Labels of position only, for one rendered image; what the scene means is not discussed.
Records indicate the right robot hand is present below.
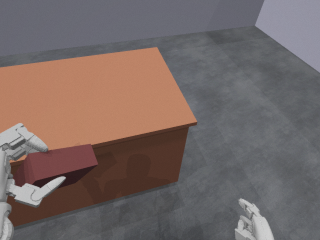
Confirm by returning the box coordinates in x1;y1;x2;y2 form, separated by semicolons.
235;198;274;240

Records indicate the left robot forearm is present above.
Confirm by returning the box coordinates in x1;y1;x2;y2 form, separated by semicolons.
0;202;14;240

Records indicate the left robot hand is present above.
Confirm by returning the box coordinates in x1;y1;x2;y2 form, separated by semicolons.
0;123;66;208

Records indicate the table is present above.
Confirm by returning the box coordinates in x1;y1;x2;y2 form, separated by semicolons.
0;47;197;227

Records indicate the sponge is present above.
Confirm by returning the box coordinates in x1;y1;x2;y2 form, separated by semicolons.
13;144;98;189

